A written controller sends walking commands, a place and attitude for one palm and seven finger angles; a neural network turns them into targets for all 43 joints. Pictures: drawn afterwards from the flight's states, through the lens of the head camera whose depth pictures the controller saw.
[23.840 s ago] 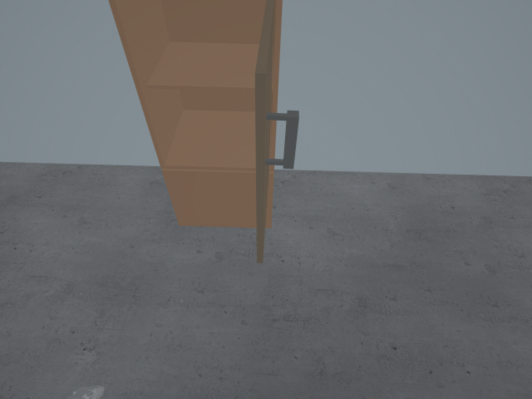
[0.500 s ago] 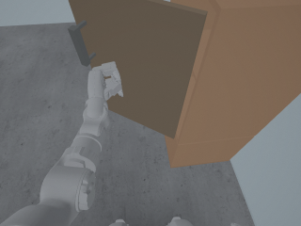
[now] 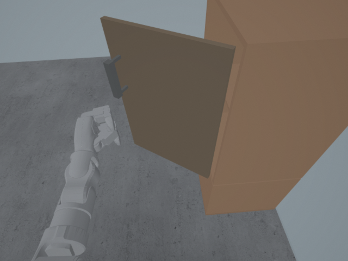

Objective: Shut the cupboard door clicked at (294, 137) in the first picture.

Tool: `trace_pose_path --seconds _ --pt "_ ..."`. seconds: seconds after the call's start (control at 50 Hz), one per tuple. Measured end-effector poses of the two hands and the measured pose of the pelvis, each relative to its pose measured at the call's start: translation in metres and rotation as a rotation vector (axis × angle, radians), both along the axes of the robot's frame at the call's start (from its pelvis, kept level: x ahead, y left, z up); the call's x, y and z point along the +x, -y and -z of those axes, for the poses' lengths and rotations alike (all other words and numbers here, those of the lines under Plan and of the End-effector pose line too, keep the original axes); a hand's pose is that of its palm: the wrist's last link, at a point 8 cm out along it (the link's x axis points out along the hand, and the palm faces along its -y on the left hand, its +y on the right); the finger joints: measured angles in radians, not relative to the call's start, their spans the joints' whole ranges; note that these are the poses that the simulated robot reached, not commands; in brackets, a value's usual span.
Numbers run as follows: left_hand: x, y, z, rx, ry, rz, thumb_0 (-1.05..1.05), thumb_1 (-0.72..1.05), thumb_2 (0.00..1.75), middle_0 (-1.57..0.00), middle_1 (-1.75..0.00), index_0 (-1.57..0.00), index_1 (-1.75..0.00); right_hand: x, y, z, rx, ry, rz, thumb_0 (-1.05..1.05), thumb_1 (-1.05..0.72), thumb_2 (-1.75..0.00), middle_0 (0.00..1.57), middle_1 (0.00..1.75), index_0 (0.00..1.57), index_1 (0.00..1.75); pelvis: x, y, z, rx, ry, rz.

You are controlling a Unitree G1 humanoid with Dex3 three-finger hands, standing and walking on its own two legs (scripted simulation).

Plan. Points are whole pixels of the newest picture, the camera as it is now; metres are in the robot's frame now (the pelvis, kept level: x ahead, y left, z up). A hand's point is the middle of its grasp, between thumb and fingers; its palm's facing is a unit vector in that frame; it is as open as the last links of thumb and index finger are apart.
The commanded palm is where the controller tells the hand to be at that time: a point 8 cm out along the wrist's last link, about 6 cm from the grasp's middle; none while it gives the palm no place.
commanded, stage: draw the hand back to the body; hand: left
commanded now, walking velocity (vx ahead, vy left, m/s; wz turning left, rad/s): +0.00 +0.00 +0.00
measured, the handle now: (117, 76) +0.66 +0.20 +0.07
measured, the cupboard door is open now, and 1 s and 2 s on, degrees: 56 56 56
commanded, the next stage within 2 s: step back with the hand held close in 1.18 s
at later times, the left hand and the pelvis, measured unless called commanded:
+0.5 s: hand (48, 168) +0.26 +0.23 +0.15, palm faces +0.30 -0.91 -0.28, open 3.9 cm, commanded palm +0.21 +0.27 +0.17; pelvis +0.01 +0.01 +0.02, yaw +2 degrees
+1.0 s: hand out of the picture +0.19 +0.29 +0.18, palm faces +0.51 -0.76 -0.40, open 7.2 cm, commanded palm +0.15 +0.32 +0.20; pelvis +0.02 +0.01 +0.02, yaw +2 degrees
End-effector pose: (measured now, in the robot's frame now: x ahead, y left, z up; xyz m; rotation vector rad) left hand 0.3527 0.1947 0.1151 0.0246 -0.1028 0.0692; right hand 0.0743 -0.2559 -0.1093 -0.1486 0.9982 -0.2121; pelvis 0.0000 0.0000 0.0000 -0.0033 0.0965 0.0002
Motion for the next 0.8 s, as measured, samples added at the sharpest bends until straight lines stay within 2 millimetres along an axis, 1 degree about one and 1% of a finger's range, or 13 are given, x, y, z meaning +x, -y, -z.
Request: trace_pose_path --seconds 0.06,0.12,0.18,0.26,0.32,0.4,0.52,0.66,0.8 --pt "-0.017 -0.008 -0.010 0.001 0.010 0.013 0.02 0.90 0.90 -1.30 -1.49 -1.30 -1.50 0.029 -0.004 -0.011 -0.005 0.094 -0.031 0.01 -0.91 -0.90 0.20 0.30 0.20 0.29 -0.001 -0.002 -0.003 0.000 0.025 -0.006" --pt "-0.033 -0.016 -0.015 -0.001 -0.004 0.019 0.02 0.90 0.90 -1.28 -1.47 -1.28 -1.48 0.060 -0.012 -0.024 -0.001 0.189 -0.068 0.02 -0.91 -0.90 0.20 0.30 0.20 0.29 -0.001 -0.005 -0.005 0.002 0.049 -0.011" --pt "-0.053 -0.023 -0.021 0.091 -0.016 -0.006 0.02 0.90 0.90 -1.24 -1.42 -1.24 -1.43 0.087 -0.024 -0.039 0.001 0.263 -0.094 0.01 -0.91 -0.90 0.20 0.30 0.20 0.29 -0.001 -0.006 -0.010 0.006 0.080 -0.013" --pt "-0.077 -0.033 -0.026 0.160 -0.035 -0.055 0.02 0.90 0.90 -1.16 -1.34 -1.16 -1.34 0.114 -0.042 -0.056 0.006 0.319 -0.139 0.01 -0.91 -0.90 0.20 0.30 0.20 0.29 0.001 -0.008 -0.016 0.006 0.115 -0.020" --pt "-0.091 -0.045 -0.030 0.186 -0.045 -0.104 0.02 0.90 0.90 -1.09 -1.26 -1.09 -1.27 0.126 -0.055 -0.062 0.014 0.336 -0.177 0.01 -0.91 -0.90 0.20 0.30 0.20 0.29 0.003 -0.010 -0.019 0.004 0.135 -0.025" --pt "-0.109 -0.060 -0.039 0.216 -0.043 -0.168 0.02 0.89 0.89 -0.99 -1.15 -0.99 -1.15 0.132 -0.069 -0.063 0.032 0.332 -0.214 0.01 -0.91 -0.90 0.20 0.30 0.20 0.29 0.007 -0.012 -0.023 0.004 0.151 -0.028" --pt "-0.134 -0.082 -0.053 0.269 -0.030 -0.252 0.02 0.89 0.89 -0.83 -0.97 -0.83 -0.98 0.127 -0.078 -0.054 0.051 0.285 -0.232 0.01 -0.91 -0.90 0.21 0.30 0.20 0.30 0.013 -0.015 -0.025 0.003 0.163 -0.030" --pt "-0.161 -0.103 -0.065 0.337 -0.038 -0.333 0.02 0.89 0.89 -0.64 -0.76 -0.64 -0.77 0.118 -0.071 -0.043 0.044 0.234 -0.214 0.02 -0.91 -0.90 0.21 0.30 0.20 0.30 0.019 -0.017 -0.025 0.003 0.162 -0.030" --pt "-0.190 -0.122 -0.081 0.418 -0.027 -0.417 0.02 0.89 0.89 -0.45 -0.55 -0.45 -0.56 0.117 -0.058 -0.044 0.021 0.244 -0.187 0.02 -0.91 -0.90 0.21 0.30 0.20 0.30 0.022 -0.016 -0.025 0.001 0.159 -0.028"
